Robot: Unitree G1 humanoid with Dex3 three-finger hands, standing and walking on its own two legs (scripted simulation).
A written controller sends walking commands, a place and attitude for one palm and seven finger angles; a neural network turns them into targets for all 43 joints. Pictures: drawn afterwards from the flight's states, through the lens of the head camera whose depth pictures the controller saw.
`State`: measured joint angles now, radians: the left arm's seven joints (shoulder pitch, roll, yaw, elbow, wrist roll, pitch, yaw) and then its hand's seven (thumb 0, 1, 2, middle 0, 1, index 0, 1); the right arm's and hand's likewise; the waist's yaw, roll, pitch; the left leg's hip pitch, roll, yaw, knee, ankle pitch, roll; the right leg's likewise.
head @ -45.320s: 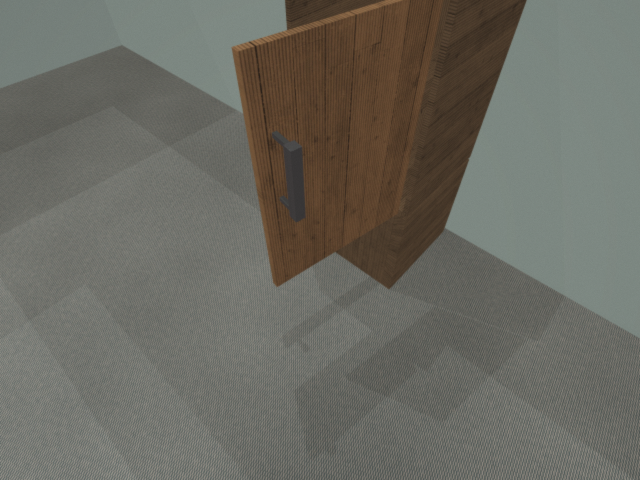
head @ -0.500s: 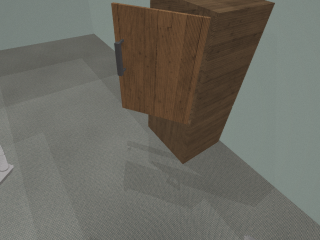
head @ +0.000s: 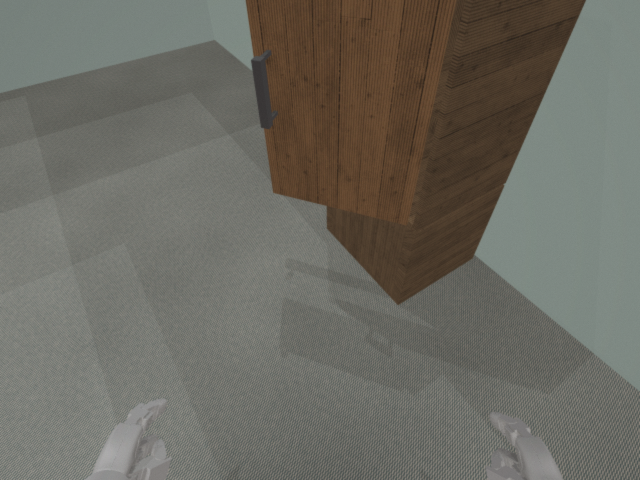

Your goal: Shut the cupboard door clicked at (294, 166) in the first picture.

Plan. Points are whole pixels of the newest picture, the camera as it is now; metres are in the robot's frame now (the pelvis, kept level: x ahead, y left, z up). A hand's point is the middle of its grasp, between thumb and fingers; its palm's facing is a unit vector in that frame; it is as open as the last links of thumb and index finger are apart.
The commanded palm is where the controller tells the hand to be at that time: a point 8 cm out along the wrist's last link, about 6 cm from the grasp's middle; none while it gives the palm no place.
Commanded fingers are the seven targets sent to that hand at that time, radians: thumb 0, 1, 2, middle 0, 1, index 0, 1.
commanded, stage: let the arm hang, fingers relaxed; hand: left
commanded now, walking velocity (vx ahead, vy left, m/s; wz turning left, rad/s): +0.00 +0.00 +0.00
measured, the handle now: (266, 90) +0.94 +0.17 +0.03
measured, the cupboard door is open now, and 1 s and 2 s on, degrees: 36 36 36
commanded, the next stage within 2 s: look to check the result in 0.90 s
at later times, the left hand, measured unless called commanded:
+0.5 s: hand out of the picture -0.02 +0.22 -0.15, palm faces +0.00 -0.96 -0.28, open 7.4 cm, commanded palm none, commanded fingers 0.00 0.90 0.90 -0.20 -0.30 -0.20 -0.30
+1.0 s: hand out of the picture +0.07 +0.20 -0.15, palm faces -0.03 -0.97 -0.25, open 7.4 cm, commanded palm none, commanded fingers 0.00 0.90 0.90 -0.20 -0.30 -0.20 -0.30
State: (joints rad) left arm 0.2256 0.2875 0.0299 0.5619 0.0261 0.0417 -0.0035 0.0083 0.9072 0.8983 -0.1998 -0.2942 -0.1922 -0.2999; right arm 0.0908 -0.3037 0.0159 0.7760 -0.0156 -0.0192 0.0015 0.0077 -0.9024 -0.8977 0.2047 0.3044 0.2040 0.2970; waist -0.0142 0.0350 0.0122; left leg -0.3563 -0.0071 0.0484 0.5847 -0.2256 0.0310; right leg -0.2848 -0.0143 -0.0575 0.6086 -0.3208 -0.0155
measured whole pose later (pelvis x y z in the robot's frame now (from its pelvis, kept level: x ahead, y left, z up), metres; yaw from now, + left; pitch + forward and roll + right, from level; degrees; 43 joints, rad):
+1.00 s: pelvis +0.02 +0.00 +0.02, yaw -1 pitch -2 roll +0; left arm 0.19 0.23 0.01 1.13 0.02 -0.01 0.01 0.00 0.91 0.90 -0.20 -0.29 -0.20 -0.30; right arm 0.21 -0.24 0.00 1.12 -0.01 0.00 -0.02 0.00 -0.90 -0.90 0.20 0.30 0.20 0.30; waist -0.01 0.00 0.02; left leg -0.18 0.01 0.06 0.36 -0.14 0.02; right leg -0.10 0.01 -0.04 0.35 -0.21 -0.02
